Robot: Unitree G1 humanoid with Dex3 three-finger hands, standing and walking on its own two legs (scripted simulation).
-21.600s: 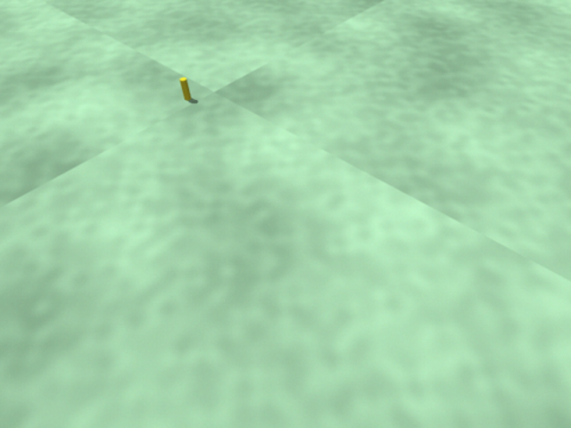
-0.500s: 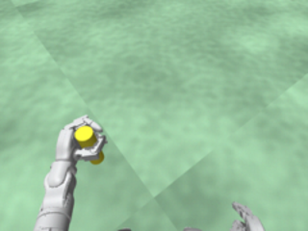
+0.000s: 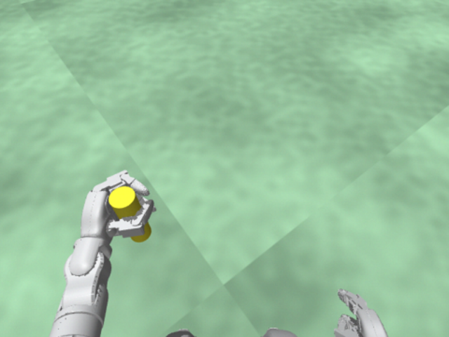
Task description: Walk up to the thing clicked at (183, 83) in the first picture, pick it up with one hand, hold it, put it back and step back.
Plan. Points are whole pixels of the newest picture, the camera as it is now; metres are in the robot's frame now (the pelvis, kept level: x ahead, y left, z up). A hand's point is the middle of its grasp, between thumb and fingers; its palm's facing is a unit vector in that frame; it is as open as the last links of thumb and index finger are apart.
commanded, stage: crouch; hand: left
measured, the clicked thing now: (132, 216) +0.33 +0.18 +0.02
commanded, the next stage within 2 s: lower in 1.68 s
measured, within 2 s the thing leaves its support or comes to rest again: neither
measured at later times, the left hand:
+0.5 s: hand (155, 248) +0.34 +0.17 -0.17, palm faces -0.01 -1.00 -0.02, open 5.4 cm
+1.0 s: hand (167, 275) +0.34 +0.18 -0.39, palm faces +0.05 -1.00 -0.03, open 5.4 cm
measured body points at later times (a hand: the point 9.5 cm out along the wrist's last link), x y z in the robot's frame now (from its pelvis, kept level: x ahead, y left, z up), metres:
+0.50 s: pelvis -0.03 +0.00 -0.15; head +0.11 +0.02 +0.27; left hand +0.33 +0.23 -0.17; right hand +0.10 -0.26 -0.27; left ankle +0.02 +0.13 -0.70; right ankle +0.01 -0.12 -0.70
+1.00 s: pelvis -0.08 +0.00 -0.35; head +0.11 +0.02 +0.05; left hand +0.33 +0.23 -0.39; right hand +0.05 -0.27 -0.48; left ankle +0.01 +0.13 -0.70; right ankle +0.01 -0.12 -0.70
